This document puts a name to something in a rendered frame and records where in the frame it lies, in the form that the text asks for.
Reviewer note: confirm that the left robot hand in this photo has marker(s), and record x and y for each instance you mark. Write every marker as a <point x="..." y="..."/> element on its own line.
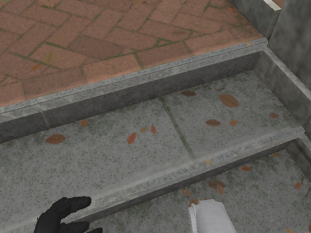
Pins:
<point x="49" y="221"/>

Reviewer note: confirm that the robot right thigh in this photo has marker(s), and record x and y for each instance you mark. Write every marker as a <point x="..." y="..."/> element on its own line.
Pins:
<point x="209" y="216"/>

